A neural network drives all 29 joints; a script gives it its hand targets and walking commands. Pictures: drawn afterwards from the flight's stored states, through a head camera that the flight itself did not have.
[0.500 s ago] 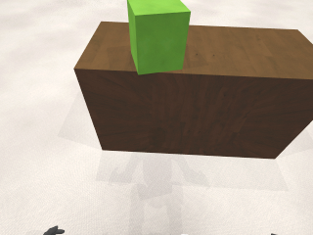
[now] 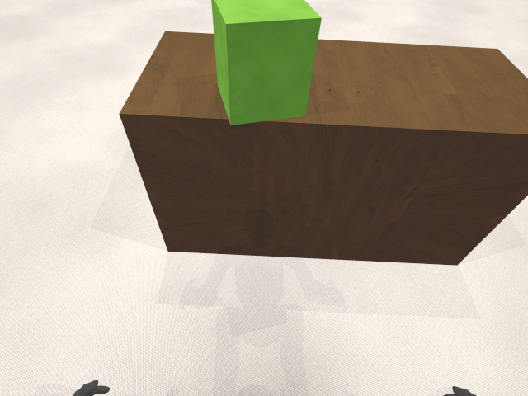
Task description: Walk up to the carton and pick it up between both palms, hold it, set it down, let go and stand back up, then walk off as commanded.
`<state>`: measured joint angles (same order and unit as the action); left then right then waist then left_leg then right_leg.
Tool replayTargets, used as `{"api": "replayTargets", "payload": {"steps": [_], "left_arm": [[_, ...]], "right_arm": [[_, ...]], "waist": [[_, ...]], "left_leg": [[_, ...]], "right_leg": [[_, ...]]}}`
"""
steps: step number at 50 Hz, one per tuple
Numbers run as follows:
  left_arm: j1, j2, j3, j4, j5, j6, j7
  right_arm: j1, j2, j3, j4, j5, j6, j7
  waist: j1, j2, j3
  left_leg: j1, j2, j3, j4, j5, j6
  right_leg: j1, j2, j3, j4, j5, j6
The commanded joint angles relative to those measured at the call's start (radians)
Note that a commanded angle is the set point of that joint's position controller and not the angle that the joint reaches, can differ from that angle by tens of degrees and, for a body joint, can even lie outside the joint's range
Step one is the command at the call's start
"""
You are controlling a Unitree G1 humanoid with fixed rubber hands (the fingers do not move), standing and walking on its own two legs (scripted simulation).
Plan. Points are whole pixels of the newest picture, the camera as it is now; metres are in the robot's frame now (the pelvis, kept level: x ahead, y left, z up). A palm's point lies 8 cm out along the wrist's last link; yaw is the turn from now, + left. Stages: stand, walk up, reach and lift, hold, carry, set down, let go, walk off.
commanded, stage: walk up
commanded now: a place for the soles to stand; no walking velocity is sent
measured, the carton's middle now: (261, 57) +0.90 -0.01 +0.08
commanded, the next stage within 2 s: none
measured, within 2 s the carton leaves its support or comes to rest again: neither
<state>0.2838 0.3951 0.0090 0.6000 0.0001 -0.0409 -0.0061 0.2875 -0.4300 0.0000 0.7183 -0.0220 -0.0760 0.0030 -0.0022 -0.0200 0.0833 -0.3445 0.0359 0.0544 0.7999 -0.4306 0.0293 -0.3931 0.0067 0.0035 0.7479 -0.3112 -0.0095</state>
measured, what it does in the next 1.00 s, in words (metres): walks ahead: left foot, then right foot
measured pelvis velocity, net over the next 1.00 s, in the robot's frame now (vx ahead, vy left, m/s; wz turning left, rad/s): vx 0.12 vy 0.03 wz -0.07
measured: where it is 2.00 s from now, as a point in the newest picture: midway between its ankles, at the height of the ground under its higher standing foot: (243, 350)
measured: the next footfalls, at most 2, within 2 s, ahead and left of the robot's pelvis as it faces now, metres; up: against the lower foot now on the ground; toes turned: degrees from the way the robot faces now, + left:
left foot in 0.42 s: +0.10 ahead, +0.14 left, +0.00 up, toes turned +4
right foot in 0.84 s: +0.23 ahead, -0.09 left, +0.00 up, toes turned -4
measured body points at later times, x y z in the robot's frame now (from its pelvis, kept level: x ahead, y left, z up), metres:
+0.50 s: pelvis +0.03 +0.04 +0.00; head +0.03 +0.06 +0.45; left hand +0.16 +0.34 -0.09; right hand +0.13 -0.28 -0.07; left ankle +0.06 +0.14 -0.71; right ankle +0.04 -0.11 -0.68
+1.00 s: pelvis +0.12 +0.03 +0.01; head +0.12 +0.03 +0.46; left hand +0.28 +0.32 -0.06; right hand +0.17 -0.30 -0.08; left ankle +0.12 +0.16 -0.67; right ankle +0.19 -0.09 -0.71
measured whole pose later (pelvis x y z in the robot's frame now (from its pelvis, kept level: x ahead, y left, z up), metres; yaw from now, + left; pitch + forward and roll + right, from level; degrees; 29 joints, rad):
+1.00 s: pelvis +0.12 +0.03 +0.01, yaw -4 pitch -4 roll +0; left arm 0.30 0.43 0.01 0.60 0.00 -0.08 -0.04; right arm 0.36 -0.47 0.00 0.72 -0.02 -0.09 0.03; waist -0.01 0.00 0.06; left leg -0.37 0.04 0.04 1.01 -0.48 0.05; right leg -0.36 0.00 0.00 0.69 -0.27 -0.04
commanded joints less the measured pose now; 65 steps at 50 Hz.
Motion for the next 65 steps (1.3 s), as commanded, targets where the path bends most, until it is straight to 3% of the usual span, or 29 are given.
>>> {"api": "replayTargets", "payload": {"steps": [1,3,6,9,10,12,13,19,21,22,23,24,25,28,32,37,41,42,43,44,45,47,54,56,57,58,59,60,65], "left_arm": [[0.039,0.268,0.085,0.024,0.016,-0.039,0.003],[-0.020,0.255,0.076,0.010,0.012,-0.022,0.006],[-0.026,0.198,0.070,0.029,0.018,0.000,0.007],[0.046,0.210,0.072,0.037,0.022,-0.024,0.004],[0.047,0.233,0.080,0.037,0.024,-0.034,0.007],[0.222,0.414,0.154,0.062,0.027,-0.065,-0.010],[0.200,0.423,0.163,0.065,0.026,-0.067,-0.014],[0.042,0.384,0.150,0.026,0.028,-0.053,-0.021],[-0.076,0.341,0.129,-0.001,0.022,-0.033,-0.031],[-0.088,0.251,0.099,-0.035,0.030,-0.025,-0.029],[-0.072,0.150,0.072,-0.063,0.012,-0.032,-0.024],[-0.088,0.252,0.086,-0.045,0.005,-0.032,-0.012],[-0.070,0.266,0.080,-0.038,0.001,-0.036,-0.016],[0.016,0.259,0.104,-0.005,0.012,-0.039,-0.029],[-0.048,0.219,0.093,-0.029,0.016,-0.036,-0.037],[-0.080,0.224,0.096,-0.021,0.012,-0.049,-0.057],[0.047,0.233,0.112,0.025,0.018,-0.059,-0.046],[0.116,0.265,0.122,0.035,0.027,-0.066,-0.036],[0.202,0.342,0.149,0.054,0.032,-0.072,-0.023],[0.234,0.397,0.162,0.033,0.019,-0.073,-0.017],[0.190,0.404,0.164,0.037,0.000,-0.066,-0.019],[0.119,0.377,0.151,0.039,-0.002,-0.064,-0.015],[-0.042,0.402,0.145,-0.026,0.012,-0.033,-0.040],[-0.091,0.321,0.122,-0.036,0.013,-0.022,-0.034],[-0.092,0.238,0.089,-0.052,0.025,-0.013,-0.031],[-0.064,0.137,0.065,-0.068,0.007,-0.019,-0.027],[-0.099,0.256,0.082,-0.049,0.005,-0.019,-0.020],[-0.098,0.301,0.094,-0.023,-0.001,-0.017,-0.023],[-0.001,0.264,0.122,0.012,0.022,-0.030,-0.040]], "right_arm": [[-0.034,-0.163,-0.074,-0.050,0.016,-0.001,-0.012],[0.008,-0.186,-0.086,-0.035,0.014,-0.007,-0.012],[-0.023,-0.269,-0.111,-0.043,0.007,-0.023,-0.011],[-0.081,-0.242,-0.092,-0.054,0.006,-0.015,-0.005],[-0.081,-0.197,-0.078,-0.057,0.016,-0.008,-0.007],[-0.122,-0.204,-0.096,-0.112,0.004,-0.012,0.029],[-0.148,-0.249,-0.106,-0.104,-0.004,-0.007,0.034],[-0.016,-0.249,-0.136,-0.046,0.005,-0.017,0.065],[0.176,-0.240,-0.148,0.024,0.003,-0.031,0.057],[0.299,-0.293,-0.167,0.045,0.001,-0.046,0.038],[0.307,-0.390,-0.182,0.037,-0.026,-0.054,0.019],[0.212,-0.402,-0.184,-0.009,-0.005,-0.055,0.013],[0.198,-0.379,-0.173,-0.015,0.015,-0.053,0.007],[0.195,-0.291,-0.139,-0.036,0.023,-0.053,-0.002],[0.182,-0.281,-0.129,-0.055,0.019,-0.044,0.007],[0.157,-0.306,-0.133,-0.072,0.022,-0.038,0.022],[0.101,-0.282,-0.130,-0.074,0.019,-0.024,0.026],[0.117,-0.240,-0.114,-0.094,0.020,-0.025,0.027],[0.108,-0.180,-0.093,-0.112,0.023,-0.032,0.027],[0.109,-0.206,-0.087,-0.118,0.016,-0.031,0.035],[0.077,-0.282,-0.105,-0.088,0.021,-0.018,0.030],[0.029,-0.262,-0.115,-0.079,0.015,-0.015,0.035],[0.158,-0.251,-0.144,-0.011,0.006,-0.009,0.061],[0.336,-0.259,-0.155,0.054,0.013,-0.029,0.041],[0.435,-0.286,-0.168,0.069,0.002,-0.042,0.022],[0.404,-0.387,-0.185,0.035,-0.015,-0.054,0.008],[0.273,-0.430,-0.188,-0.018,-0.001,-0.055,0.003],[0.248,-0.405,-0.183,-0.018,0.009,-0.051,0.000],[0.200,-0.322,-0.146,-0.040,0.011,-0.041,0.014]], "waist": [[-0.006,-0.040,-0.167],[-0.034,-0.025,-0.135],[-0.013,0.114,-0.042],[0.026,0.097,-0.110],[0.022,0.016,-0.149],[0.099,-0.183,-0.145],[0.108,-0.102,-0.053],[0.034,-0.158,0.011],[-0.104,-0.092,-0.050],[-0.159,0.144,-0.066],[-0.166,0.402,-0.037],[-0.128,0.191,0.056],[-0.106,0.080,0.035],[-0.058,0.070,-0.134],[-0.069,0.131,-0.069],[-0.064,0.122,-0.037],[0.024,0.089,-0.083],[0.044,0.021,-0.123],[0.098,-0.180,-0.147],[0.111,-0.227,-0.136],[0.092,-0.114,-0.102],[0.057,-0.010,0.021],[-0.011,-0.216,0.035],[-0.112,-0.052,-0.011],[-0.160,0.147,-0.064],[-0.148,0.340,-0.040],[-0.113,0.143,0.031],[-0.097,0.043,0.052],[-0.047,0.096,-0.052]], "left_leg": [[-0.025,-0.001,-0.039,-0.031,0.021,0.015],[0.058,0.024,-0.086,-0.137,0.013,0.035],[0.073,0.300,-0.417,-0.366,0.108,0.197],[-0.011,0.187,-0.193,-0.211,0.310,0.116],[-0.048,0.124,-0.138,-0.146,0.291,0.065],[-0.420,-0.027,-0.017,0.186,-0.225,0.047],[-0.487,0.006,-0.088,0.232,-0.219,0.031],[-0.187,0.017,-0.014,0.015,-0.076,0.016],[0.207,-0.020,0.009,-0.205,0.054,0.034],[0.407,0.015,-0.121,-0.354,-0.058,0.036],[0.423,0.289,-0.700,-0.568,-0.422,0.096],[0.318,0.380,-0.832,-0.635,-0.428,0.152],[0.321,0.372,-0.751,-0.590,-0.192,0.114],[0.411,0.281,-0.440,-0.413,0.386,0.104],[0.260,0.257,-0.282,-0.435,0.386,0.200],[0.142,0.245,-0.237,-0.443,0.209,0.186],[0.032,0.232,-0.153,-0.286,0.169,0.154],[-0.044,0.182,-0.088,-0.116,0.282,0.116],[-0.283,0.062,0.009,0.150,0.245,0.051],[-0.505,-0.060,0.017,0.318,-0.069,0.020],[-0.454,0.027,-0.078,0.359,-0.111,0.025],[-0.418,0.071,-0.113,0.288,-0.079,0.021],[-0.015,0.007,0.054,-0.022,-0.051,0.010],[0.258,-0.044,0.065,-0.183,0.083,0.008],[0.379,0.016,-0.097,-0.341,-0.047,0.022],[0.392,0.299,-0.675,-0.569,-0.431,0.086],[0.238,0.427,-0.858,-0.657,-0.552,0.174],[0.207,0.380,-0.778,-0.647,-0.518,0.138],[0.210,0.284,-0.432,-0.502,-0.101,0.221]], "right_leg": [[0.158,-0.232,0.346,-0.173,0.285,-0.233],[0.027,-0.191,0.285,-0.159,0.147,-0.188],[-0.101,-0.015,0.009,0.073,-0.109,-0.037],[0.125,-0.039,0.052,-0.126,0.048,-0.057],[0.184,-0.093,0.167,-0.153,0.182,-0.100],[0.392,-0.340,0.639,-0.412,-0.540,-0.284],[0.367,-0.384,0.756,-0.481,-0.675,-0.338],[0.091,-0.271,0.416,-0.441,-0.476,-0.246],[-0.160,-0.199,0.241,-0.244,-0.405,-0.164],[-0.337,-0.092,0.096,0.076,-0.367,-0.122],[-0.568,0.083,0.010,0.423,-0.273,-0.031],[-0.603,0.025,0.124,0.467,-0.203,-0.038],[-0.533,-0.003,0.133,0.464,-0.126,-0.038],[-0.403,-0.049,0.108,0.357,-0.047,-0.025],[-0.336,-0.078,0.011,0.174,-0.005,-0.013],[-0.150,-0.056,-0.032,-0.040,0.070,-0.037],[0.116,-0.009,-0.053,-0.198,0.034,-0.068],[0.290,-0.001,0.005,-0.275,-0.067,-0.098],[0.453,-0.137,0.298,-0.330,-0.238,-0.170],[0.526,-0.373,0.711,-0.477,-0.440,-0.297],[0.424,-0.416,0.720,-0.491,-0.554,-0.321],[0.236,-0.371,0.567,-0.502,-0.501,-0.299],[-0.131,-0.260,0.273,-0.476,-0.526,-0.216],[-0.262,-0.172,0.166,-0.219,-0.498,-0.165],[-0.365,-0.083,0.059,0.089,-0.462,-0.124],[-0.575,0.087,-0.010,0.379,-0.297,-0.031],[-0.555,-0.001,0.119,0.429,-0.193,-0.037],[-0.506,-0.054,0.131,0.421,-0.079,-0.030],[-0.329,-0.070,0.019,0.215,-0.062,0.004]]}}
